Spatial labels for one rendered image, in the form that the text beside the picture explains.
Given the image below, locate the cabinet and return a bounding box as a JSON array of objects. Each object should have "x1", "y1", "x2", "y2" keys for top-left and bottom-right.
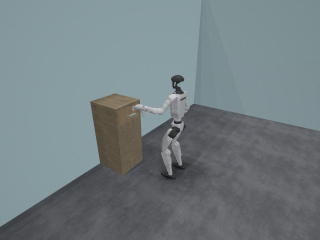
[{"x1": 90, "y1": 93, "x2": 143, "y2": 176}]

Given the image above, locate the robot left forearm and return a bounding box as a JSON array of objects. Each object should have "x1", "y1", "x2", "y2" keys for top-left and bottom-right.
[{"x1": 141, "y1": 105, "x2": 162, "y2": 115}]

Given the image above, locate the robot right shin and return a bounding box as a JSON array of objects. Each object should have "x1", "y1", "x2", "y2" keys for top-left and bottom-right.
[{"x1": 171, "y1": 142, "x2": 182, "y2": 166}]

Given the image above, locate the robot shin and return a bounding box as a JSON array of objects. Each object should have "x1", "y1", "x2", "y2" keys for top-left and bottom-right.
[
  {"x1": 161, "y1": 151, "x2": 172, "y2": 176},
  {"x1": 171, "y1": 142, "x2": 182, "y2": 166}
]

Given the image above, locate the robot left hand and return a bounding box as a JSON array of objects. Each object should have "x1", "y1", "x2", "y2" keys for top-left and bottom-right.
[{"x1": 132, "y1": 104, "x2": 145, "y2": 117}]

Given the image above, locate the robot left shin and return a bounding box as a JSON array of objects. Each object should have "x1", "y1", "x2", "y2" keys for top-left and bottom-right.
[{"x1": 161, "y1": 151, "x2": 172, "y2": 176}]

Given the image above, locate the robot right upper arm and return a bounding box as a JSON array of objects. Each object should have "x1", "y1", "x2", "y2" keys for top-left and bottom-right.
[{"x1": 183, "y1": 91, "x2": 190, "y2": 111}]

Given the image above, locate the drawer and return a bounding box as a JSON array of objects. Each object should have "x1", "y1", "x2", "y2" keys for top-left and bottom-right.
[{"x1": 117, "y1": 103, "x2": 140, "y2": 126}]

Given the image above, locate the robot left upper arm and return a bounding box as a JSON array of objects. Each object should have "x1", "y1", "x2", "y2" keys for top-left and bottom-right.
[{"x1": 158, "y1": 94, "x2": 177, "y2": 115}]

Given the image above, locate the handle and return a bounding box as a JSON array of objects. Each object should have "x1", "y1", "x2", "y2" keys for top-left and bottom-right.
[{"x1": 126, "y1": 113, "x2": 137, "y2": 118}]

